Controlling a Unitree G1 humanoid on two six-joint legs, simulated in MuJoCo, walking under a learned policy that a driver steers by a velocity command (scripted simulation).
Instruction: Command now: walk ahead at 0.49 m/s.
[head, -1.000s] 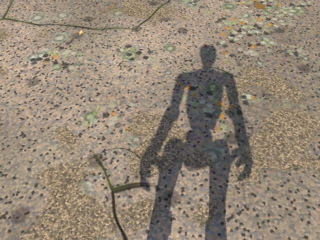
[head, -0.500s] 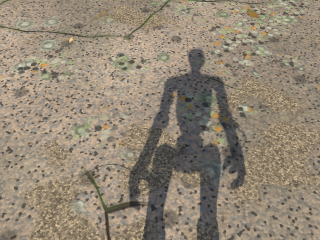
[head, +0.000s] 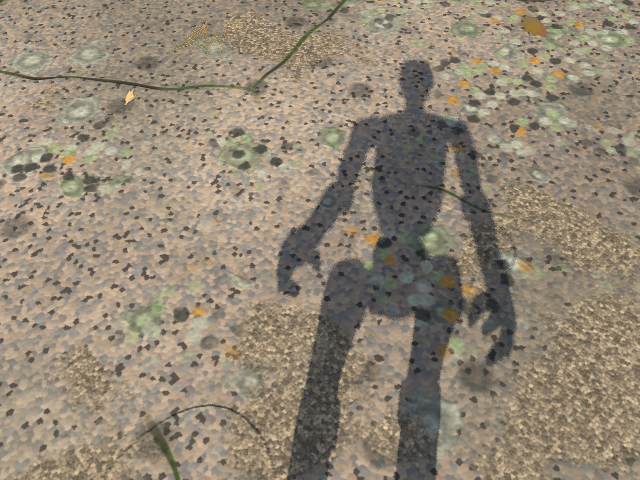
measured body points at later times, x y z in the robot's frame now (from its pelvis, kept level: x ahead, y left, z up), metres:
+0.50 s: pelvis +0.28 +0.07 +0.00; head +0.32 +0.08 +0.44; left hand +0.26 +0.33 -0.15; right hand +0.46 -0.18 -0.11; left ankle +0.38 +0.16 -0.73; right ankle +0.11 -0.08 -0.67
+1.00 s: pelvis +0.57 +0.04 -0.01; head +0.60 +0.03 +0.44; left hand +0.79 +0.27 -0.10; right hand +0.51 -0.23 -0.15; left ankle +0.38 +0.16 -0.72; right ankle +0.70 -0.07 -0.73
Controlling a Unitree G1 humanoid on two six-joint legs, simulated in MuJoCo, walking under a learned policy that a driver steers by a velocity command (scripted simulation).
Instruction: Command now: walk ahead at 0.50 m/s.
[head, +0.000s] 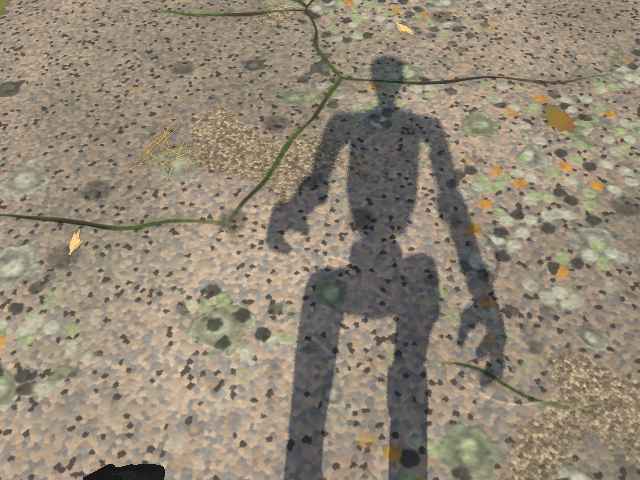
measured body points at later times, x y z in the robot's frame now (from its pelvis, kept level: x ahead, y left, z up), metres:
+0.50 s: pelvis +0.27 +0.01 +0.01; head +0.30 +0.01 +0.46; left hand +0.23 +0.28 -0.13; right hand +0.49 -0.22 -0.09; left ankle +0.44 +0.14 -0.70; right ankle +0.13 -0.10 -0.72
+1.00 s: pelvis +0.54 +0.04 +0.02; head +0.57 +0.04 +0.47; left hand +0.73 +0.27 -0.10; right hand +0.54 -0.23 -0.12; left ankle +0.44 +0.13 -0.72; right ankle +0.72 -0.11 -0.68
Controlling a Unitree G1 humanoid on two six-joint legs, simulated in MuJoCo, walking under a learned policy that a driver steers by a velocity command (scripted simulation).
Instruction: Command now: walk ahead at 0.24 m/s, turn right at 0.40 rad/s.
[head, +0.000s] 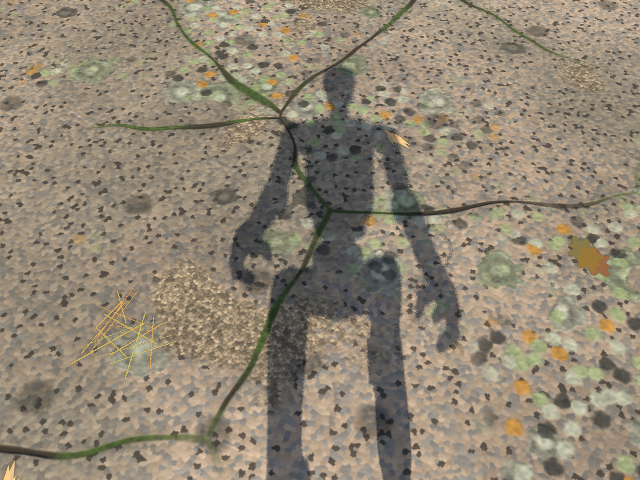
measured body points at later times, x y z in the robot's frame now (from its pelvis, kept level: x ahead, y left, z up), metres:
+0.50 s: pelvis +0.13 -0.01 -0.01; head +0.15 -0.01 +0.44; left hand +0.31 +0.22 -0.12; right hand +0.20 -0.30 -0.13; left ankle +0.15 +0.13 -0.73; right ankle +0.18 -0.11 -0.74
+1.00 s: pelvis +0.15 -0.03 +0.00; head +0.18 -0.05 +0.45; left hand +0.22 +0.26 -0.09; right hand +0.34 -0.30 -0.11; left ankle +0.10 +0.11 -0.65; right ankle +0.17 -0.13 -0.74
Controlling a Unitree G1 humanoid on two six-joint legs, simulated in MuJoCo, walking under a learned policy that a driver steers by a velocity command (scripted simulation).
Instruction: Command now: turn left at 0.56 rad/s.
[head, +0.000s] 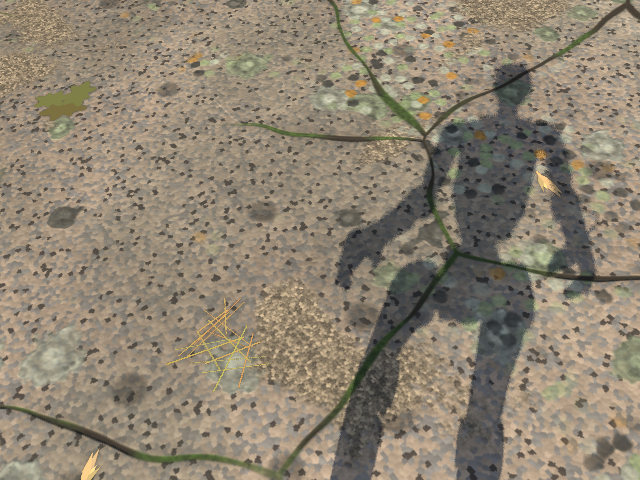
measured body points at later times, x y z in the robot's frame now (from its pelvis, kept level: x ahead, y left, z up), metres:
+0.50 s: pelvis +0.00 +0.05 +0.00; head +0.03 +0.05 +0.44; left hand +0.09 +0.34 -0.13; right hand +0.18 -0.22 -0.10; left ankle +0.00 +0.16 -0.74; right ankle -0.03 -0.07 -0.68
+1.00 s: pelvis +0.14 -0.03 +0.00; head +0.16 -0.07 +0.45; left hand +0.22 +0.24 -0.10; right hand +0.29 -0.34 -0.09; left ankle +0.37 +0.08 -0.69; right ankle +0.00 -0.08 -0.74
